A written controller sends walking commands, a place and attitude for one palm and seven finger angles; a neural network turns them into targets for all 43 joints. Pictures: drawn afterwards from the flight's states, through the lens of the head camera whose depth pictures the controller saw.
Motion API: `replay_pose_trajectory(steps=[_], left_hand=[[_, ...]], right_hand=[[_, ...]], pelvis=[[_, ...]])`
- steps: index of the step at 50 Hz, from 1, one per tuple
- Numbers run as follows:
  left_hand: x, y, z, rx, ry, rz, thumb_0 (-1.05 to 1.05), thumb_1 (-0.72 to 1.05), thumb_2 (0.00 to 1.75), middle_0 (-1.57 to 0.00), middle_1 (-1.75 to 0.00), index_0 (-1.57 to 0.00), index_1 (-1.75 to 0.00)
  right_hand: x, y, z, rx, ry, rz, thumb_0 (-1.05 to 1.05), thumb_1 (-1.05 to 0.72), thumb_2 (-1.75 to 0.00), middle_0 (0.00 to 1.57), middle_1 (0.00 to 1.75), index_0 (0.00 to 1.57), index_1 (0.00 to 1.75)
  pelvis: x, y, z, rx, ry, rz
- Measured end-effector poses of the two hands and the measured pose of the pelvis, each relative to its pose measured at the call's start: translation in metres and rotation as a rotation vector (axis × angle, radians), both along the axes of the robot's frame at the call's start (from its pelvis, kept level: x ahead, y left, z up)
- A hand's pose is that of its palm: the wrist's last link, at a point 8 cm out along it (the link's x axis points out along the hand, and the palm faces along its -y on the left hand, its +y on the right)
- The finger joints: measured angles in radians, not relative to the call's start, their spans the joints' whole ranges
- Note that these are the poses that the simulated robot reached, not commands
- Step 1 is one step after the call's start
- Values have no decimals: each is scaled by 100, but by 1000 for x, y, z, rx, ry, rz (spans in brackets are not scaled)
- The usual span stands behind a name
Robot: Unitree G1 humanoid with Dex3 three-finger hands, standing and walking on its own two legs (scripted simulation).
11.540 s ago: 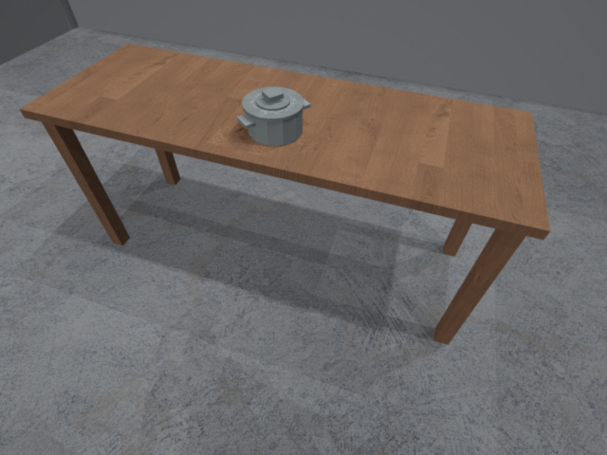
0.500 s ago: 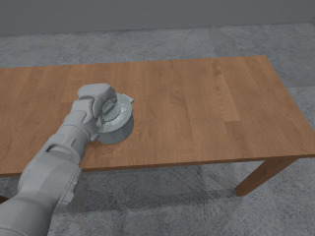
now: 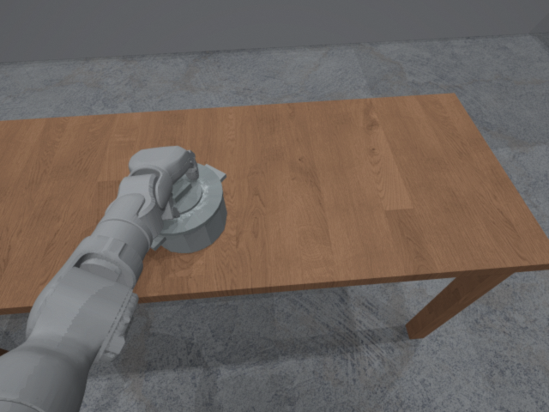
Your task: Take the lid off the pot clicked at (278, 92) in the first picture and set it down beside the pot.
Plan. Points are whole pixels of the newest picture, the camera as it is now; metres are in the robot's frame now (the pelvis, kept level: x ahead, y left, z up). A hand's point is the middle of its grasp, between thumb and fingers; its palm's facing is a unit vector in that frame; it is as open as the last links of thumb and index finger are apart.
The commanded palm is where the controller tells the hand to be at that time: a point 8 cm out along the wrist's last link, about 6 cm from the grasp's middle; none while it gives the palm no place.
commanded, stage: close the fingers and squeeze the knob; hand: left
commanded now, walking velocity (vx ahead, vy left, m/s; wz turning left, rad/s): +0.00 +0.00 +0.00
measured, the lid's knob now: (174, 188) +0.50 +0.15 +0.00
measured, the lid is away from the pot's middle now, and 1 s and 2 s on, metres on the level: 0.00 0.01 0.00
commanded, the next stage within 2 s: lift the lid straight up in 1.32 s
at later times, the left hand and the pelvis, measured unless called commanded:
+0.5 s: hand (166, 191) +0.47 +0.15 +0.03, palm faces -0.40 -0.05 -0.91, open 8.2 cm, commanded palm +0.47 +0.16 +0.09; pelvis +0.00 +0.01 +0.00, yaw +0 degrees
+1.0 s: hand (168, 194) +0.46 +0.15 +0.03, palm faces -0.38 -0.04 -0.92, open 8.0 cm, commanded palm +0.46 +0.15 +0.09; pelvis +0.00 +0.01 +0.00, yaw +0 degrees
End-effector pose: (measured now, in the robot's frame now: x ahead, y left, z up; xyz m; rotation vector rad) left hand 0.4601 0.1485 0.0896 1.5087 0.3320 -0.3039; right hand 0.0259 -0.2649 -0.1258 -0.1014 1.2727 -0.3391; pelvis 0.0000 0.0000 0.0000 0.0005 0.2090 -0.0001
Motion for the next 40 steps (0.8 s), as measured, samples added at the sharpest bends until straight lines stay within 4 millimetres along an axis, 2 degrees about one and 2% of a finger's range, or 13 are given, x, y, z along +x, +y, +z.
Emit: replay_pose_trajectory(steps=[7, 17, 29, 40], left_hand=[[0, 2, -1, -2, 3, -6, 0, -3, 97, -52, -82, -53, -82], [5, 5, -3, -11, 7, -1, 0, 8, 93, -54, -97, -55, -97], [9, 8, -2, -15, 4, -14, 0, 17, 85, -62, -105, -58, -102], [2, 6, 0, -6, -19, -19, 2, 24, 74, -67, -105, -58, -99]], right_hand=[[6, 1, 1, -9, -16, 7, 1, -90, -90, 20, 30, 20, 30], [6, 2, 2, -18, -11, 7, 1, -90, -90, 20, 30, 20, 30], [-3, 7, 1, -12, 20, -7, 1, -90, -90, 20, 30, 20, 30], [5, 13, -2, 17, 3, 3, 1, -90, -90, 20, 30, 20, 30]], pelvis=[[-1, 1, 0, -1, 2, 1], [0, 4, -1, -2, 10, 0], [5, 8, 0, -5, 18, -4], [5, 9, 0, -4, 10, -1]])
